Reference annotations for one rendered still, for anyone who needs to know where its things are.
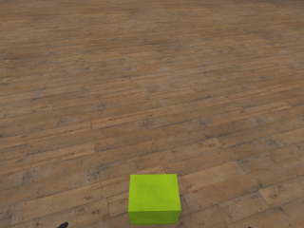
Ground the carton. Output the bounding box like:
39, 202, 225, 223
128, 174, 181, 225

